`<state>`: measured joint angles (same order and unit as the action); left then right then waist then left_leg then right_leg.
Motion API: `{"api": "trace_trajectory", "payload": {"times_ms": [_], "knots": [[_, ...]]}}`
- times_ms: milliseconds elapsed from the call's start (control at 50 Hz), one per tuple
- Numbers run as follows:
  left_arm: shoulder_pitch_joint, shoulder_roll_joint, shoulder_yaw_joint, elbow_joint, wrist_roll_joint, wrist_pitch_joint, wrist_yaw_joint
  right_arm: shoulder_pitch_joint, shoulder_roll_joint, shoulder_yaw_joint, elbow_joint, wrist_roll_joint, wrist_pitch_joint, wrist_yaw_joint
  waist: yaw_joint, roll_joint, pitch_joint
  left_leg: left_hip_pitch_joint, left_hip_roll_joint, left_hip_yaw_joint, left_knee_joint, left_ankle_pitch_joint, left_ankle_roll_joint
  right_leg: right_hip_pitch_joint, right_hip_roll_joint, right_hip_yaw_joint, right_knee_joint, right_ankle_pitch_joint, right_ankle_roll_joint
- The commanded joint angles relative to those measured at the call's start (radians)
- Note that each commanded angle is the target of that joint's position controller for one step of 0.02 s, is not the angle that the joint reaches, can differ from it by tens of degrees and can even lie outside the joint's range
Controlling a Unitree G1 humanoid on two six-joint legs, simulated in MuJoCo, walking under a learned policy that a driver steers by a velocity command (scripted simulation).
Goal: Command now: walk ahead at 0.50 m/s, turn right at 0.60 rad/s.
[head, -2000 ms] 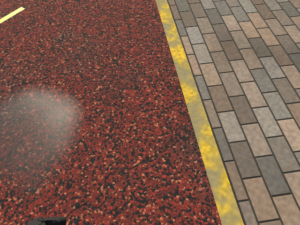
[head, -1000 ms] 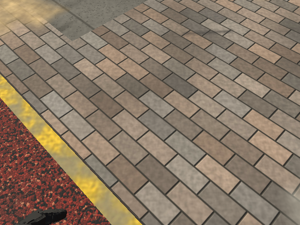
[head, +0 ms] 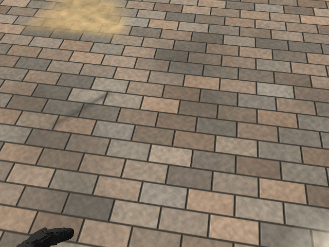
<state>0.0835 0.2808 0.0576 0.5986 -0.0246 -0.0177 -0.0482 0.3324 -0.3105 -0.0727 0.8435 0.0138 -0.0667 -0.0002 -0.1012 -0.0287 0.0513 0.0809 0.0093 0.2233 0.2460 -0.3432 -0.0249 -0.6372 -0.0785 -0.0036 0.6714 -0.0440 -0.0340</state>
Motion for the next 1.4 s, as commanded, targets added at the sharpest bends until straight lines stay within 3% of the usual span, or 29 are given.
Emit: {"api": "trace_trajectory", "payload": {"times_ms": [20,60,80,100,120,140,180,280,420,500,540,560,580,600,680,720,840,940,1000,1040,1080,1140,1160,1180,1200,1220,1260,1300,1400], "knots": [[-0.039,0.094,0.033,-0.094,0.005,-0.01,-0.011,-0.034,-0.213,-0.052,-0.055,0.018,0.006,-0.011,0.069,0.126,-0.015,0.013,0.269,-0.048,0.078,0.888,0.136,0.099,0.071,-0.081,-0.042,-0.11,-0.054],[0.209,0.172,0.08,-0.033,0.004,-0.002,0.0,-0.054,-0.215,-0.051,-0.063,0.025,0.02,-0.019,0.215,0.111,-0.15,-0.075,0.232,-0.001,0.417,1.029,0.097,0.448,0.15,-0.107,-0.122,-0.081,-0.121],[0.372,0.247,0.111,0.007,-0.001,0.01,0.021,-0.034,-0.164,-0.029,-0.08,-0.003,0.015,-0.022,0.278,0.006,-0.241,-0.33,0.192,-0.005,0.724,0.685,0.055,0.763,0.046,0.082,-0.134,-0.082,-0.177],[0.311,0.347,0.113,-0.009,-0.007,-0.002,0.027,0.059,-0.019,0.02,-0.14,-0.037,-0.011,-0.006,0.13,-0.247,-0.33,-0.76,-0.013,-0.107,1.058,-0.241,0.004,1.039,-0.214,0.67,-0.236,-0.259,-0.36],[0.327,0.257,0.087,-0.038,0.005,-0.019,0.022,-0.044,-0.117,0.005,-0.143,0.001,-0.044,0.006,0.216,-0.126,-0.422,-0.845,-0.01,-0.301,1.154,-0.25,0.009,1.042,-0.274,0.815,-0.358,-0.258,-0.379],[0.28,0.202,0.067,-0.022,0.019,-0.033,0.019,-0.118,-0.153,-0.005,-0.162,0.033,-0.057,0.012,0.211,-0.078,-0.274,-0.884,0.035,-0.295,1.127,-0.154,0.019,0.924,-0.247,0.627,-0.353,-0.037,-0.329],[0.159,0.142,0.047,-0.022,0.016,-0.04,0.021,-0.118,-0.14,-0.004,-0.137,-0.008,-0.055,-0.002,0.129,0.011,-0.149,-0.773,0.11,-0.278,0.976,-0.049,0.008,0.656,-0.159,0.365,-0.322,0.336,-0.257],[0.103,0.15,0.039,0.014,0.032,-0.049,0.041,-0.066,-0.083,0.005,-0.112,-0.023,0.004,-0.01,0.06,-0.012,-0.132,-0.608,0.096,-0.247,0.792,0.08,-0.045,0.424,-0.096,0.169,-0.385,0.615,-0.244],[0.15,0.139,0.026,0.099,0.03,-0.02,0.061,-0.228,-0.057,0.019,-0.141,-0.016,0.0,0.011,0.134,-0.045,-0.128,-0.534,0.049,-0.248,0.401,0.38,-0.029,0.493,-0.067,0.116,-0.352,0.47,-0.175],[0.132,0.121,0.016,0.137,0.02,-0.01,0.059,-0.208,-0.083,0.005,-0.136,-0.033,-0.008,0.021,0.101,-0.047,-0.114,-0.471,0.025,-0.243,0.251,0.324,0.031,0.542,-0.084,0.177,-0.221,0.404,-0.145],[0.2,0.093,0.006,0.147,0.043,-0.02,0.059,-0.173,-0.148,-0.006,-0.132,-0.052,-0.016,0.011,0.12,0.054,-0.177,-0.23,0.129,-0.337,0.214,0.919,0.097,0.465,0.028,0.142,-0.096,0.206,-0.06],[0.323,0.058,-0.003,0.177,0.048,-0.025,0.062,-0.174,-0.135,0.001,-0.134,-0.06,-0.008,0.005,0.163,0.164,-0.274,-0.046,0.248,-0.443,0.277,1.085,0.228,0.346,0.079,0.127,-0.02,-0.071,0.001],[0.289,0.075,-0.004,0.191,0.045,-0.015,0.066,-0.154,-0.048,0.018,-0.123,-0.043,0.01,0.002,0.114,0.204,-0.314,-0.038,0.296,-0.515,0.251,1.012,0.298,0.333,0.092,0.106,0.034,-0.3,0.042],[0.252,0.089,0.001,0.179,0.032,0.001,0.066,-0.166,-0.016,0.034,-0.113,-0.032,0.021,0.006,0.113,0.21,-0.284,-0.082,0.309,-0.553,0.209,0.865,0.307,0.312,0.083,0.105,0.048,-0.452,0.055],[0.226,0.078,0.003,0.212,0.036,0.065,0.074,-0.298,-0.072,0.023,-0.122,-0.022,0.044,0.015,0.163,0.15,-0.144,-0.363,0.178,-0.437,0.146,0.296,0.151,0.471,0.055,0.091,-0.231,-0.219,0.034],[0.2,0.117,0.01,0.229,0.033,0.067,0.071,-0.289,-0.063,0.023,-0.127,-0.025,0.04,0.018,0.107,0.035,-0.079,-0.345,0.074,-0.308,0.168,0.119,0.078,0.37,0.039,0.121,-0.24,-0.286,-0.019],[0.189,0.088,0.006,0.277,0.033,0.024,0.079,-0.261,-0.04,0.022,-0.074,-0.018,0.028,0.001,0.103,0.021,-0.148,-0.216,0.068,-0.287,0.273,0.53,0.11,0.427,0.038,0.104,-0.226,0.007,0.006],[0.196,0.075,0.003,0.32,0.029,0.035,0.081,-0.28,-0.035,0.019,-0.038,-0.018,0.048,0.001,0.108,0.021,-0.1,-0.232,0.051,-0.273,0.264,0.453,0.101,0.424,0.039,0.1,-0.24,-0.018,0.0],[0.218,0.098,0.009,0.343,0.019,0.032,0.082,-0.279,-0.037,0.013,-0.01,-0.008,0.06,-0.005,0.115,-0.019,-0.038,-0.283,-0.014,-0.218,0.303,0.013,0.082,0.369,0.022,0.141,-0.317,-0.429,-0.054],[0.237,0.135,0.018,0.34,0.011,0.011,0.084,-0.326,-0.04,0.011,-0.021,-0.002,0.045,-0.008,0.138,-0.081,0.069,-0.442,-0.053,-0.172,0.392,-0.085,0.064,0.375,-0.075,0.28,-0.41,-0.609,-0.126],[0.233,0.166,0.028,0.345,0.005,-0.02,0.085,-0.348,-0.037,0.01,-0.032,0.009,0.01,-0.001,0.138,-0.126,0.148,-0.577,-0.025,-0.178,0.436,-0.022,0.076,0.45,-0.181,0.395,-0.441,-0.498,-0.18],[0.196,0.136,0.024,0.344,0.001,-0.043,0.078,-0.223,-0.045,-0.002,0.015,0.012,-0.027,0.018,0.07,-0.106,0.086,-0.424,-0.018,-0.18,0.318,0.048,0.11,0.479,-0.148,0.301,-0.325,-0.156,-0.147],[0.144,0.125,0.02,0.322,0.003,-0.047,0.077,-0.114,-0.08,-0.021,0.055,0.012,-0.033,0.022,0.018,-0.065,0.029,-0.239,-0.02,-0.224,0.272,0.091,0.135,0.394,-0.069,0.205,-0.207,0.012,-0.102],[0.121,0.078,0.008,0.291,0.005,-0.057,0.075,0.006,-0.169,-0.051,0.092,0.008,-0.04,0.027,-0.014,0.136,-0.045,-0.031,0.106,-0.491,0.168,0.113,0.221,0.236,0.079,0.05,0.102,0.086,-0.02],[0.144,0.055,0.001,0.284,0.02,-0.07,0.075,0.127,-0.187,-0.051,0.119,0.004,-0.037,0.032,-0.043,0.297,-0.137,0.164,0.305,-0.847,0.007,0.126,0.326,0.035,0.146,0.056,0.415,-0.419,0.031],[0.141,0.096,0.014,0.284,-0.003,-0.08,0.066,0.072,-0.116,-0.022,0.117,0.0,-0.041,0.033,0.005,0.198,-0.086,0.118,0.352,-0.877,-0.011,0.095,0.324,-0.059,0.106,0.135,0.55,-0.503,0.009],[0.119,0.089,0.017,0.287,-0.024,-0.085,0.056,-0.041,-0.065,-0.003,0.084,-0.004,-0.045,0.034,0.055,0.085,0.007,-0.009,0.301,-0.684,-0.04,0.11,0.28,-0.089,0.012,0.115,0.549,-0.352,-0.031],[0.109,0.081,0.027,0.288,-0.007,-0.075,0.054,-0.058,-0.04,0.013,0.082,-0.012,-0.04,0.031,0.075,0.096,0.015,-0.08,0.228,-0.528,-0.083,0.17,0.233,-0.028,-0.038,0.084,0.443,-0.239,-0.024],[-0.018,0.023,0.013,0.24,0.012,-0.061,0.052,0.008,-0.104,0.004,0.105,-0.012,-0.023,0.001,0.052,0.084,0.037,-0.121,0.2,-0.401,-0.148,0.276,0.236,-0.033,-0.034,0.023,0.15,-0.1,0.049]]}}
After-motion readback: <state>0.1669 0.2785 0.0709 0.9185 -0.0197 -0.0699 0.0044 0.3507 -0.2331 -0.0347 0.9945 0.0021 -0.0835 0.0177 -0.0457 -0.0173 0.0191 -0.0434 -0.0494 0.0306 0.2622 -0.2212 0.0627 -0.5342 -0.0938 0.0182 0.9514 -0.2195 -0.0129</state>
